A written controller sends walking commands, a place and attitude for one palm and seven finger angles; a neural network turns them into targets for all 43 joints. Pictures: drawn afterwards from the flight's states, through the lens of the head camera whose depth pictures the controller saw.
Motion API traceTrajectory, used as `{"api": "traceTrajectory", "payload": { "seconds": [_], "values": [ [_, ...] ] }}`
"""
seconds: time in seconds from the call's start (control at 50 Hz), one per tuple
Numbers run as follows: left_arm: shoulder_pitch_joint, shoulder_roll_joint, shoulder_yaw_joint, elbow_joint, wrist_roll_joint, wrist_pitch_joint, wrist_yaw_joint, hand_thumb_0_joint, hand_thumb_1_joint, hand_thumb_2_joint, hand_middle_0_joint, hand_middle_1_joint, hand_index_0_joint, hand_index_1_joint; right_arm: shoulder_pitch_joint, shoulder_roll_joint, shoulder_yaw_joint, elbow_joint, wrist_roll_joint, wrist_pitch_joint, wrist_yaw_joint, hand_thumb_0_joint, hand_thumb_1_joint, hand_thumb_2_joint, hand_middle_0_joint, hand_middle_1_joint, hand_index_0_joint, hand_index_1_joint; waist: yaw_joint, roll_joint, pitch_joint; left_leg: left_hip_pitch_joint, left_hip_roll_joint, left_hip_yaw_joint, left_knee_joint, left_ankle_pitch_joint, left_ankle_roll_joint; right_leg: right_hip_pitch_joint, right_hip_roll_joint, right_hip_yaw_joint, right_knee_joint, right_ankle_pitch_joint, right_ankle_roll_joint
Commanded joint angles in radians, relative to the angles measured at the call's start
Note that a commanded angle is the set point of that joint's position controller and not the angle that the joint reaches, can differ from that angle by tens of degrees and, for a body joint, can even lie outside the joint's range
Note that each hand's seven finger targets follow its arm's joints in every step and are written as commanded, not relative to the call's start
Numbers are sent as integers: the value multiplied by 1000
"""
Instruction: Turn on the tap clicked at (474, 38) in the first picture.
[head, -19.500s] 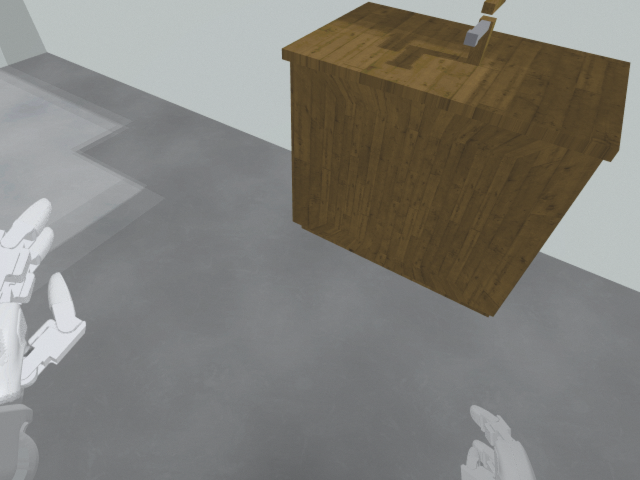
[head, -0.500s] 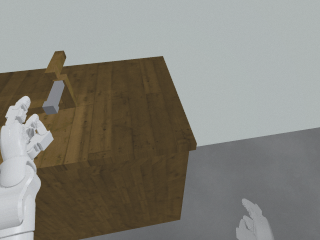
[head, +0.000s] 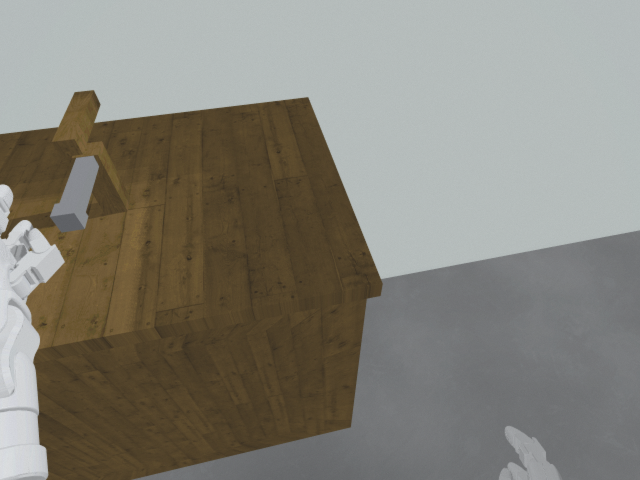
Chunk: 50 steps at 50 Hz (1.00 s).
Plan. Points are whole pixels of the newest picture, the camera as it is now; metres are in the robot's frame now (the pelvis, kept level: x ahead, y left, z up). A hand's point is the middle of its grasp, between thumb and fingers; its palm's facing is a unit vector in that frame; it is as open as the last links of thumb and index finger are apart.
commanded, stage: reach beside the lever's end, fingers flat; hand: left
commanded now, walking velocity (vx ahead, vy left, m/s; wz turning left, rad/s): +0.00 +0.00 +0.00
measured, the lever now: (69, 216) +0.38 +0.35 +0.14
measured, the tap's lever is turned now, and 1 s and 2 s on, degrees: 0 2 19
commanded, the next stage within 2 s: push the lever round in 0.70 s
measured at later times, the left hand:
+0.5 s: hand (63, 235) +0.35 +0.35 +0.14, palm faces +0.52 -0.85 -0.11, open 7.8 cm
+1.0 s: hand (66, 237) +0.35 +0.35 +0.13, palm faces +0.53 -0.84 -0.11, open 7.8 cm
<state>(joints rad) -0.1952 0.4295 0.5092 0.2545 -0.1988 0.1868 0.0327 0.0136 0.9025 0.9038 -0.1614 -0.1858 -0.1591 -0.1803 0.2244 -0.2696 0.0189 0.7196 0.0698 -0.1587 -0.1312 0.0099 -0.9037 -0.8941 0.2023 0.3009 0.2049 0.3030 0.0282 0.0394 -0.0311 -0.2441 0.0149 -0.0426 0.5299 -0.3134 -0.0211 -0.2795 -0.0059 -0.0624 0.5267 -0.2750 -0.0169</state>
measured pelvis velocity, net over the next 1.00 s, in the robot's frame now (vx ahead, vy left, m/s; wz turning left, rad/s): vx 0.00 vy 0.01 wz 0.00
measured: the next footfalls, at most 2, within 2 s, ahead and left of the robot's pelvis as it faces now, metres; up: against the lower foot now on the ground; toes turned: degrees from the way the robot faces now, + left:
none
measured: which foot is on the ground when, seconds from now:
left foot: down 0.00-1.00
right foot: down 0.00-1.00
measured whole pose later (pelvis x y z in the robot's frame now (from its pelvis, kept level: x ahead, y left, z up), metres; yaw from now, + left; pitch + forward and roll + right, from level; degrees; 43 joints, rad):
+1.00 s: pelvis +0.00 +0.01 +0.00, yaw +0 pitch +4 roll -1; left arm -0.35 0.47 0.51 0.51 -0.16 0.06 0.00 0.01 0.90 0.90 -0.15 -0.15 -0.15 -0.15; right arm 0.26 -0.28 0.01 0.70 0.06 -0.12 -0.11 0.01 -0.90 -0.89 0.20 0.30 0.21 0.30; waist 0.01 0.04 -0.04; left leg -0.32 0.01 -0.04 0.56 -0.32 -0.01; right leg -0.34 -0.01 -0.06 0.53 -0.26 -0.01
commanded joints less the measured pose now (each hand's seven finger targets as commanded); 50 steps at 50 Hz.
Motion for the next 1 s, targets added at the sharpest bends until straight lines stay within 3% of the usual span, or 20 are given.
{"api": "traceTrajectory", "payload": {
  "seconds": [0.0, 0.06, 0.08, 0.14, 0.24, 0.28, 0.32, 0.42, 0.48, 0.5, 0.56, 0.58, 0.6, 0.62, 0.68, 0.76, 0.82, 0.9, 0.94, 0.98],
  "values": [
    [-355, 332, 77, -228, 19, -126, -5, 0, 900, 900, -153, -160, -153, -160, -62, -123, -55, -132, -14, -55, -2, 0, -900, -900, 200, 300, 200, 300, -8, 71, -238, 38, -33, 36, -49, 308, 39, 116, 7, 16, -48, 283, -1],
    [-352, 337, 87, -171, 19, -159, -11, 0, 900, 900, -151, -152, -151, -152, -39, -127, -61, -127, -17, -52, 0, 0, -900, -900, 200, 300, 200, 300, -12, 24, -251, 24, -31, 34, -40, 318, 39, 114, 12, 12, -38, 298, 0],
    [-370, 349, 93, -148, 24, -165, -10, 0, 900, 900, -150, -150, -150, -150, -39, -127, -57, -118, -15, -46, -1, 0, -900, -900, 200, 300, 200, 300, -11, 55, -224, 17, -30, 35, -44, 301, 37, 100, 11, 13, -43, 276, -2],
    [-395, 337, 71, -61, 25, -166, -23, 0, 900, 900, -150, -150, -150, -150, -22, -133, -57, -121, -13, -43, 1, 0, -900, -900, 200, 300, 200, 300, -23, 18, -198, -15, -29, 28, -51, 266, 37, 78, 11, 9, -44, 244, 0],
    [-422, 379, 88, -31, 43, -172, -29, 0, 900, 900, -150, -150, -150, -150, 6, -138, -63, -130, -15, -30, 7, 0, -900, -900, 200, 300, 200, 300, -16, 60, -250, -6, -27, 25, -44, 313, 31, 90, 14, 7, -32, 270, -5],
    [-478, 387, 89, -22, 53, -194, -22, 0, 900, 900, -150, -150, -150, -150, 16, -138, -64, -117, -18, -24, 6, 0, -900, -900, 200, 300, 200, 300, -31, 67, -244, 2, -22, 22, -37, 320, 30, 67, 17, 7, -30, 266, -5],
    [-436, 359, 79, -52, 49, -220, -22, 0, 900, 900, -150, -150, -150, -150, 27, -134, -72, -130, -23, -25, 15, 0, -900, -900, 200, 300, 200, 300, -18, 79, -286, 29, -18, 16, -34, 375, 22, 86, 21, 7, -22, 292, -9],
    [-365, 307, 56, -102, 32, -234, -26, 0, 900, 900, -150, -150, -150, -150, 28, -131, -78, -134, -19, -18, 21, 0, -900, -900, 200, 300, 200, 300, -6, 76, -298, 56, -6, 6, -33, 468, 9, 99, 22, 2, -19, 319, -7],
    [-371, 287, 46, -135, 33, -221, -15, 0, 900, 900, -150, -150, -150, -150, 8, -125, -74, -132, -15, -15, 17, 0, -900, -900, 200, 300, 200, 300, -7, 98, -243, 51, -2, 2, -48, 435, 5, 75, 21, -2, -31, 272, -9],
    [-373, 273, 36, -132, 34, -214, -9, 0, 900, 900, -150, -150, -150, -150, 10, -127, -74, -132, -17, -17, 18, 0, -900, -900, 200, 300, 200, 300, -14, 67, -238, 48, -4, 2, -55, 410, 6, 72, 22, -3, -34, 263, -7],
    [-355, 309, 73, -116, 37, -192, 8, 0, 900, 900, -150, -150, -150, -150, -2, -130, -71, -134, -16, -14, 14, 0, -900, -900, 200, 300, 200, 300, -6, 34, -216, 9, -11, 8, -65, 346, 13, 81, 20, -4, -37, 243, -8],
    [-388, 328, 78, -121, 47, -191, 16, 0, 900, 900, -150, -150, -150, -150, -13, -129, -67, -127, -15, -9, 11, 0, -900, -900, 200, 300, 200, 300, -10, 60, -192, 6, -11, 8, -70, 315, 15, 72, 17, -1, -43, 220, -9],
    [-407, 299, 54, -110, 47, -188, 19, 0, 900, 900, -150, -150, -150, -150, -12, -126, -64, -130, -16, -12, 11, 0, -900, -900, 200, 300, 200, 300, -20, 42, -192, 1, -15, 8, -74, 289, 18, 65, 17, 0, -46, 207, -7],
    [-417, 333, 78, -93, 51, -187, 22, 0, 900, 900, -150, -150, -150, -150, -10, -129, -64, -127, -16, -12, 10, 0, -900, -900, 200, 300, 200, 300, -20, 34, -184, -10, -14, 6, -75, 268, 18, 61, 18, 0, -47, 191, -9],
    [-445, 345, 80, -123, 59, -206, 20, 0, 900, 900, -150, -150, -150, -150, -18, -124, -63, -128, -21, -13, 9, 0, -900, -900, 200, 300, 200, 300, -15, 84, -221, 12, -19, 18, -62, 286, 24, 78, 17, 9, -44, 217, -11],
    [-441, 350, 77, -48, 50, -208, -4, 0, 900, 900, -150, -150, -150, -150, -3, -128, -62, -125, -19, -8, 10, 0, -900, -900, 200, 300, 200, 300, -28, 46, -244, -4, -22, 25, -49, 278, 28, 84, 17, 11, -40, 241, -6],
    [-444, 350, 67, 49, 37, -193, -36, 0, 900, 900, -150, -150, -150, -150, 4, -135, -59, -123, -10, -3, 6, 0, -900, -900, 200, 300, 200, 300, -40, 2, -199, -45, -25, 30, -48, 229, 37, 69, 15, 13, -52, 221, -1],
    [-516, 319, 14, 15, 38, -198, -49, 0, 900, 900, -150, -150, -150, -150, 5, -134, -58, -133, -5, -5, 8, 0, -900, -900, 200, 300, 200, 300, -47, 75, -219, -14, -26, 26, -43, 228, 37, 48, 14, 17, -54, 209, -5],
    [-497, 354, 51, 4, 38, -215, -39, 0, 900, 900, -150, -150, -150, -150, 16, -137, -65, -133, -11, -4, 11, 0, -900, -900, 200, 300, 200, 300, -37, 47, -259, -9, -26, 26, -33, 269, 38, 80, 17, 18, -45, 255, -5],
    [-481, 347, 57, -39, 41, -237, -22, 0, 900, 900, -150, -150, -150, -150, 11, -133, -67, -135, -14, -1, 14, 0, -900, -900, 200, 300, 200, 300, -24, 75, -283, 5, -24, 25, -29, 305, 34, 97, 17, 18, -35, 280, -7]
  ]
}}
